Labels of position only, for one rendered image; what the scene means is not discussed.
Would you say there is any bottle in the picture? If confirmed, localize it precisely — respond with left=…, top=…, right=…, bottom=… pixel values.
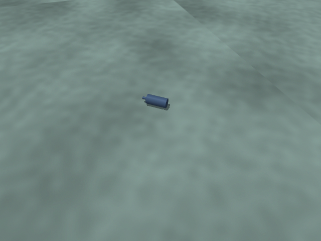
left=142, top=94, right=169, bottom=108

